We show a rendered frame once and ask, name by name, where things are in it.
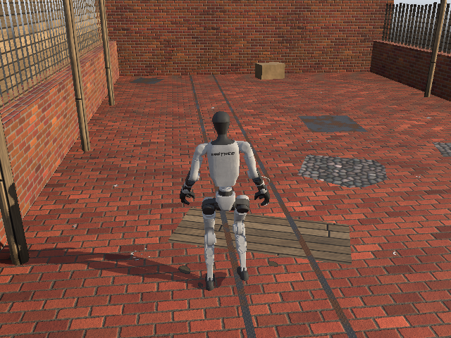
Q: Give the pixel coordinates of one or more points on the robot left forearm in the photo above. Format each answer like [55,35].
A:
[187,185]

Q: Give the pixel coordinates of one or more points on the right robot foot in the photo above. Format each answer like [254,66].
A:
[243,275]

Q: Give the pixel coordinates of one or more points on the left robot upper arm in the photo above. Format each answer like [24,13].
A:
[197,159]

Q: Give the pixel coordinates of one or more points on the robot right forearm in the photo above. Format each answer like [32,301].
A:
[260,183]

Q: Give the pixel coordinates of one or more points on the robot left hand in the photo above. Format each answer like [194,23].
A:
[182,197]

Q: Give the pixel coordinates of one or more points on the robot right hand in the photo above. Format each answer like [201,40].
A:
[266,196]

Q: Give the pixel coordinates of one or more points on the right robot shin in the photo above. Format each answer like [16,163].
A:
[241,246]

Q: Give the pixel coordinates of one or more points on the right robot upper arm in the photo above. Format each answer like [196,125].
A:
[245,148]

